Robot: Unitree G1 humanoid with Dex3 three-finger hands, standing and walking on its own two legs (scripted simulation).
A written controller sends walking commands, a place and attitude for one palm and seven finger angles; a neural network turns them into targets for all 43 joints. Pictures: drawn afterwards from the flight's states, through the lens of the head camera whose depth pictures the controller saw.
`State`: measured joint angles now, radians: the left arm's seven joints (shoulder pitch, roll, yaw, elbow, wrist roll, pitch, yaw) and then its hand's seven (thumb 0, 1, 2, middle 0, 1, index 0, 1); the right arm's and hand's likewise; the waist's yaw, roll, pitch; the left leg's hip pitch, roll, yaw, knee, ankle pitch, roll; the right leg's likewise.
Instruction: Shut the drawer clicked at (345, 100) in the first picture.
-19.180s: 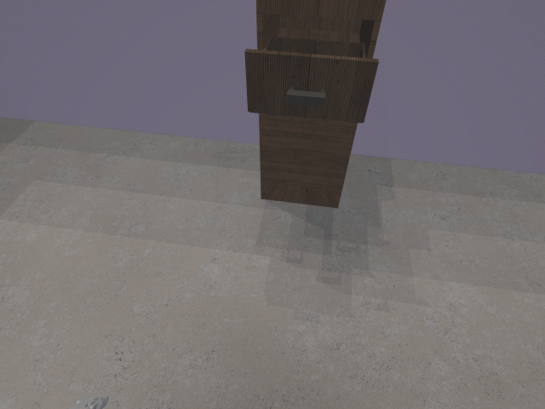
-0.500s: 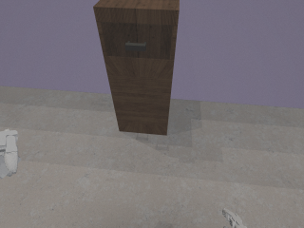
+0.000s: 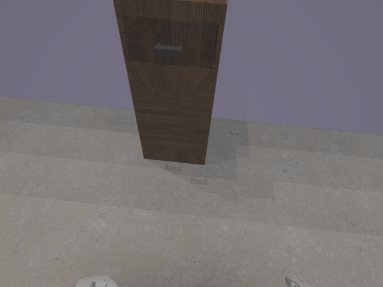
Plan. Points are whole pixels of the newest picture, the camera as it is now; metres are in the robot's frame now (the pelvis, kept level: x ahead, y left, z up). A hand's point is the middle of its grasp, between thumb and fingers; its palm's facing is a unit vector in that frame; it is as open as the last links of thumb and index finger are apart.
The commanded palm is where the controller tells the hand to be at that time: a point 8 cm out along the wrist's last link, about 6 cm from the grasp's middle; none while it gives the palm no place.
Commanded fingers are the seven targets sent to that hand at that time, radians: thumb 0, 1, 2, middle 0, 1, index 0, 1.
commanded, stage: let the arm hang, fingers relaxed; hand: left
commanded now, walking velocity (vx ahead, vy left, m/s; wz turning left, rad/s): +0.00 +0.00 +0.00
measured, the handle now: (169, 48) +0.92 +0.10 +0.03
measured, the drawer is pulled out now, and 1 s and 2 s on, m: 0.00 0.00 0.00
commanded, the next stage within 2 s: look to check the result in 0.82 s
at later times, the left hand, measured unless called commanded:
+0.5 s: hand out of the picture +0.01 +0.20 -0.15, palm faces +0.01 -0.97 -0.23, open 7.0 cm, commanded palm none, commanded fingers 0.00 0.90 0.90 -0.20 -0.30 -0.20 -0.30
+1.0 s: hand out of the picture +0.02 +0.18 -0.16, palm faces +0.01 -0.98 -0.19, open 7.4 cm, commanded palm none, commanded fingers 0.00 0.90 0.90 -0.20 -0.30 -0.20 -0.30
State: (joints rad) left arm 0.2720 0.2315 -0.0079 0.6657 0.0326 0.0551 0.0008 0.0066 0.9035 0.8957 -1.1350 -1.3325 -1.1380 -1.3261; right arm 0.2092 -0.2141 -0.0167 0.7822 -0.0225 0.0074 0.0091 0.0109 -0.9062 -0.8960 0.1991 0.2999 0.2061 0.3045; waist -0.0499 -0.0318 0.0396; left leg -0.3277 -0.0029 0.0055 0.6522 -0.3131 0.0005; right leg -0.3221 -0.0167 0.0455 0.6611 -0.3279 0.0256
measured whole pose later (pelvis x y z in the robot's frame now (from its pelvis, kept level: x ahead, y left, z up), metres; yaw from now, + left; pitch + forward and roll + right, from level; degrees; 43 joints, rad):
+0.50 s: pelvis +0.00 +0.01 +0.02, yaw -1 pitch -1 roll +0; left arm 0.27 0.18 0.01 1.10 0.01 0.01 0.03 0.00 0.90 0.90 -0.27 -0.39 -0.27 -0.38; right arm 0.27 -0.15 -0.02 1.08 -0.02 0.01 -0.02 0.01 -0.91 -0.90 0.20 0.30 0.20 0.30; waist 0.00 0.01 0.05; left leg -0.22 -0.01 0.02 0.45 -0.21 0.01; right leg -0.21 -0.02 0.05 0.45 -0.22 0.04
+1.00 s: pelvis +0.01 +0.00 +0.02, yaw -1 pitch -1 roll +0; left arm 0.25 0.15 0.02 1.13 0.01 0.00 0.03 0.00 0.91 0.90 -0.20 -0.30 -0.20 -0.30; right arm 0.27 -0.13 -0.03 1.13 -0.01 0.00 -0.03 0.01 -0.91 -0.90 0.20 0.30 0.20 0.30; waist -0.01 0.00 0.06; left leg -0.19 0.00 0.02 0.44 -0.22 0.00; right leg -0.19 -0.01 0.05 0.44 -0.23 0.03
